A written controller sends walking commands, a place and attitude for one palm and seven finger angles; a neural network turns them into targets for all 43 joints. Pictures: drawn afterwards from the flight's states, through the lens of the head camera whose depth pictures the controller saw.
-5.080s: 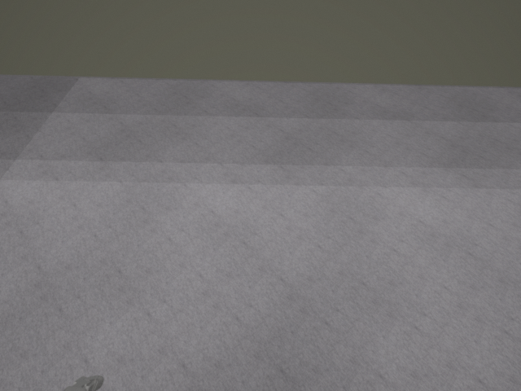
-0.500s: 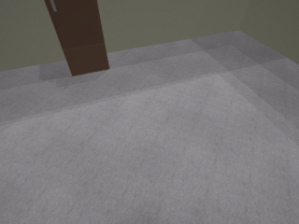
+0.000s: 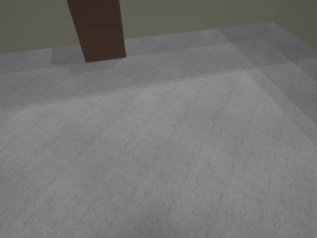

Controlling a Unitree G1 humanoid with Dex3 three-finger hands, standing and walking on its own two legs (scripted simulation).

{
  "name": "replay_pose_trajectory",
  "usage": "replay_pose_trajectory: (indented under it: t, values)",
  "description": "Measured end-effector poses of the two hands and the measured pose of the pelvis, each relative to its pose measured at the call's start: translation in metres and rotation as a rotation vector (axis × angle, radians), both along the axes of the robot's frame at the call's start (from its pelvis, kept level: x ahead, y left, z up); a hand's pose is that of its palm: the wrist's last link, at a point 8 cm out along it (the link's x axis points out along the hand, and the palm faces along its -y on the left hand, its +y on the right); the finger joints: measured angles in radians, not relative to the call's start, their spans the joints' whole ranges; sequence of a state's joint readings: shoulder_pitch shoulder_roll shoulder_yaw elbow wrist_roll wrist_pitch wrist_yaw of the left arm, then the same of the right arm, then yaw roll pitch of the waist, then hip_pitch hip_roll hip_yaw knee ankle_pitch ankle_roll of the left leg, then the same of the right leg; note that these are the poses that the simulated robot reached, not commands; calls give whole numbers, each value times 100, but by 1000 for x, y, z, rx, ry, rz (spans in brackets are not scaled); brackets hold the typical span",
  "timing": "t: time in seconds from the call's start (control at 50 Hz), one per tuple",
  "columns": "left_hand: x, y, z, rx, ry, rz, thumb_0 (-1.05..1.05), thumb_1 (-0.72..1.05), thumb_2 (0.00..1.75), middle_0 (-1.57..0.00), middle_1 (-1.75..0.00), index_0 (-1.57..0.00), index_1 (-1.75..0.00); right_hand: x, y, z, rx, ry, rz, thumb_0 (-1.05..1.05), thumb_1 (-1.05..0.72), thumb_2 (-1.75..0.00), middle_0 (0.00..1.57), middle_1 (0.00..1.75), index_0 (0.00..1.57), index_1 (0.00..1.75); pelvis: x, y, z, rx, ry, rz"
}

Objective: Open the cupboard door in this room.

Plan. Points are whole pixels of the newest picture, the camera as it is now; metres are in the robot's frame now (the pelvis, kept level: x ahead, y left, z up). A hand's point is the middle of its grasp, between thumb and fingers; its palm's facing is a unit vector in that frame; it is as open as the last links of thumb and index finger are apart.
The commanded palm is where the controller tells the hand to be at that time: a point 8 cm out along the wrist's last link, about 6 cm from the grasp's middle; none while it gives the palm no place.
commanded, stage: turn or walk to find it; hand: left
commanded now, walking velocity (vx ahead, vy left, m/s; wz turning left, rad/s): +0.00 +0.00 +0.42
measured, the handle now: out of the picture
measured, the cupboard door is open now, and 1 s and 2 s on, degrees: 0 0 0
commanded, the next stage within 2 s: stand and wait in 1.14 s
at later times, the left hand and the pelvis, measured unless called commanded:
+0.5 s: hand out of the picture -0.02 +0.23 -0.19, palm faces +0.27 -0.94 -0.22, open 7.3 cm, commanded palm none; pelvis -0.01 +0.02 -0.01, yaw +14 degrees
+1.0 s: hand out of the picture -0.01 +0.19 -0.14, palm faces +0.43 -0.86 -0.28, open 7.3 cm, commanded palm none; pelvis -0.01 -0.02 +0.01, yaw +26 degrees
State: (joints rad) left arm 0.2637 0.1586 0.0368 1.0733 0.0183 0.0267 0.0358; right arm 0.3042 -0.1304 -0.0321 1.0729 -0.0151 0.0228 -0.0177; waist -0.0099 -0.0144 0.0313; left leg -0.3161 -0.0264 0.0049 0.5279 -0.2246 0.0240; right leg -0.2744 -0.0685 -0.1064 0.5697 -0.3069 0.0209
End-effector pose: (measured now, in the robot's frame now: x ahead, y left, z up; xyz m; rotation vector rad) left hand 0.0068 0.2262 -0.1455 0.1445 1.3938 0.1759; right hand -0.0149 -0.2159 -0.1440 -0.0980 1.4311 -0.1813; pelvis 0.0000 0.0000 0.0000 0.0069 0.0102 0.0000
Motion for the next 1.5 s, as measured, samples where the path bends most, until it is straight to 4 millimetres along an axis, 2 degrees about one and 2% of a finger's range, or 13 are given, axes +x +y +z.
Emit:
replay_pose_trajectory:
  t: [0.12,0.26,0.34,0.46,0.58,0.7,0.86,0.98,1.08,1.18,1.34,1.42,1.5]
  values:
    - [7,-4,12,45,-81,48,1,91,90,-20,-30,-20,-30,40,-23,-6,-1,-62,73,1,-92,-90,21,29,20,30,-1,-12,-1,-7,4,53]
    - [-1,-3,16,50,-117,107,0,91,90,-20,-30,-20,-30,99,-40,7,-46,-148,175,1,-91,-90,20,29,20,30,-2,-12,3,13,-11,136]
    - [-13,6,10,34,-117,144,0,91,90,-20,-30,-20,-30,132,-30,15,-66,-196,248,1,-91,-90,20,29,20,30,-4,-3,1,13,-13,177]
    - [-42,38,-12,18,-73,215,1,91,90,-20,-30,-21,-30,168,5,21,-90,-281,357,1,-91,-90,20,29,20,30,-9,19,-11,2,-11,227]
    - [-48,61,4,53,-70,253,1,91,90,-20,-30,-20,-30,163,26,29,-70,-272,396,0,-91,-90,20,29,20,30,-12,25,1,-13,-7,269]
    - [-37,64,22,98,-126,268,1,91,90,-20,-30,-20,-30,147,28,19,-23,-211,401,1,-90,-90,21,29,21,30,-11,20,6,-9,-2,313]
    - [-22,33,33,153,-212,287,1,91,90,-20,-30,-20,-30,136,-2,-10,29,-131,409,1,-90,-90,21,29,21,30,-6,-9,-3,10,-5,388]
    - [-44,2,40,135,-196,354,1,91,90,-20,-30,-20,-30,148,-18,-4,17,-100,458,1,-91,-90,20,29,20,30,-5,-19,6,29,-13,449]
    - [-68,-12,34,108,-163,421,1,91,90,-21,-30,-21,-30,160,-19,3,-10,-92,516,1,-91,-90,20,29,20,30,-6,-20,8,31,-13,503]
    - [-105,-12,23,87,-121,495,1,92,90,-21,-30,-21,-30,179,2,10,-35,-110,601,1,-91,-90,20,29,20,30,-13,-13,6,23,-11,551]
    - [-178,1,-6,40,5,597,1,91,90,-20,-30,-20,-30,202,71,23,-35,-268,716,1,-91,-90,20,29,20,30,-31,12,-5,4,-23,575]
    - [-189,3,1,26,28,610,1,91,90,-20,-30,-20,-30,196,94,30,-7,-291,731,1,-91,-90,20,29,20,30,-35,18,4,-2,-30,582]
    - [-185,1,7,23,10,609,1,91,90,-20,-30,-20,-30,184,105,27,31,-278,727,0,-90,-90,20,29,20,30,-37,20,8,1,-33,590]
